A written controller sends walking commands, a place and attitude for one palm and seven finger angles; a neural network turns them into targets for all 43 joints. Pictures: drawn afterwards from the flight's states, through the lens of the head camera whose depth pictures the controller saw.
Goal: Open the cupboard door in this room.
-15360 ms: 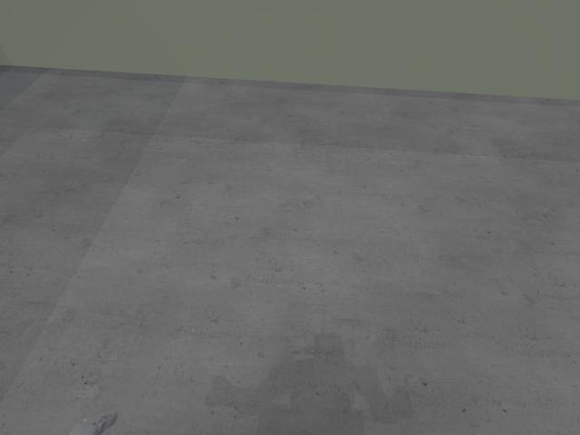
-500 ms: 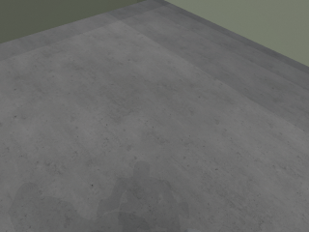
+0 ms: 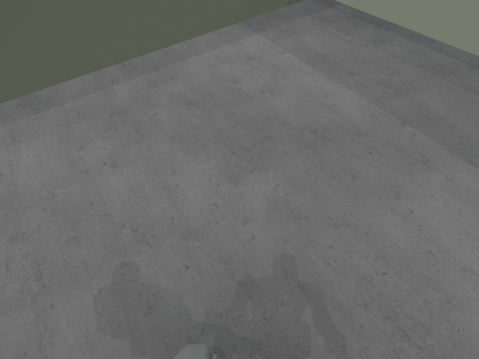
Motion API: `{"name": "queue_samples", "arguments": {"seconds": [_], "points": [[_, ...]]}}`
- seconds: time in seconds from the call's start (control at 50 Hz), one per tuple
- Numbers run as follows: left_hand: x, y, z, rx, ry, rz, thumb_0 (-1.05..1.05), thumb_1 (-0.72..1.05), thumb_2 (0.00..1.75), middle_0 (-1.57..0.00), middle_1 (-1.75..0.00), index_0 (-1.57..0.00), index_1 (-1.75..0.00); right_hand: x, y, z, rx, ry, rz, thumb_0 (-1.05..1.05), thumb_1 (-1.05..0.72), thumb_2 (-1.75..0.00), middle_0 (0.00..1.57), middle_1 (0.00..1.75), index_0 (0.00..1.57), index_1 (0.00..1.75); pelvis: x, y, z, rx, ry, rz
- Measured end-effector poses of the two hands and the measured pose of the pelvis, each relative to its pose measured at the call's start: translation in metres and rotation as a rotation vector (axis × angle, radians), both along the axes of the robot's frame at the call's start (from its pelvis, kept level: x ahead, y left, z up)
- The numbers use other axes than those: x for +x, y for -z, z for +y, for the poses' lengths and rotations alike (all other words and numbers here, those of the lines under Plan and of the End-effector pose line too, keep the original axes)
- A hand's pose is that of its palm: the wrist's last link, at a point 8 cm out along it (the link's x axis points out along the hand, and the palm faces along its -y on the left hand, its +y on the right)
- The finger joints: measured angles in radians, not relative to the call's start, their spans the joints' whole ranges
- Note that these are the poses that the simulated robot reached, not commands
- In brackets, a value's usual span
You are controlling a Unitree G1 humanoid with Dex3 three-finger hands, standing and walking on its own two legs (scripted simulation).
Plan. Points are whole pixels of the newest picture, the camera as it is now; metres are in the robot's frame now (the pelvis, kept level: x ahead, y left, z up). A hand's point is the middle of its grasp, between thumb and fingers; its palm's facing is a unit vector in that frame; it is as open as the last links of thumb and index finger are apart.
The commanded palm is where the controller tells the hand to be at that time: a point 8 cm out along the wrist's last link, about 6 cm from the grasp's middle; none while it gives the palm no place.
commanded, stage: turn or walk to find it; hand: left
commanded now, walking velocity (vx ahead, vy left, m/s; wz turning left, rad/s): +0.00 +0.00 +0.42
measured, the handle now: out of the picture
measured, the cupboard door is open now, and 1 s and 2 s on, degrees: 0 0 0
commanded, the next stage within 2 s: none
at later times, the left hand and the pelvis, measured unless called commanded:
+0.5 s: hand out of the picture -0.01 +0.28 -0.17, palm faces +0.26 -0.94 -0.24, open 7.4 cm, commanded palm none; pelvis -0.02 +0.06 +0.00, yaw +12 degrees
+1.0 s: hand out of the picture -0.03 +0.18 -0.15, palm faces +0.41 -0.87 -0.27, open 7.4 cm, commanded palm none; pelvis -0.03 -0.02 +0.00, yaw +25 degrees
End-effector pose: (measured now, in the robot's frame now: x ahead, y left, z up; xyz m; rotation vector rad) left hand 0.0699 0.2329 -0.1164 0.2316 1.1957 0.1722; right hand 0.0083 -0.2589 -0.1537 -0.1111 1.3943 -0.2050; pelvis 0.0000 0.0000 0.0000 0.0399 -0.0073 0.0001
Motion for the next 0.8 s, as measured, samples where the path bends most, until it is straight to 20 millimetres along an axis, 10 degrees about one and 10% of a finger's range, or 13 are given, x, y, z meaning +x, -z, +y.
{"name": "queue_samples", "arguments": {"seconds": [0.34, 0.56, 0.8], "points": [[-0.126, 0.043, 0.078, -0.053, -0.261, 0.215, 0.00, 0.91, 0.90, -0.20, -0.30, -0.20, -0.30, 0.132, -0.036, 0.084, -0.079, -0.316, -0.265, 0.01, -0.91, -0.90, 0.20, 0.30, 0.20, 0.30, -0.012, 0.009, 0.052, -0.050, -0.142, -0.005], [-0.084, 0.019, 0.089, -0.030, -0.272, 0.028, 0.00, 0.91, 0.90, -0.20, -0.30, -0.20, -0.30, 0.107, -0.032, 0.099, -0.028, -0.349, -0.209, 0.01, -0.90, -0.90, 0.20, 0.30, 0.21, 0.30, -0.021, -0.001, 0.051, -0.056, -0.226, -0.006], [-0.062, 0.000, 0.032, 0.035, -0.271, -0.100, 0.00, 0.91, 0.90, -0.20, -0.30, -0.20, -0.30, 0.060, 0.012, 0.032, 0.023, -0.330, -0.039, 0.01, -0.90, -0.90, 0.20, 0.30, 0.21, 0.30, -0.026, 0.011, -0.001, -0.021, -0.332, -0.003]]}}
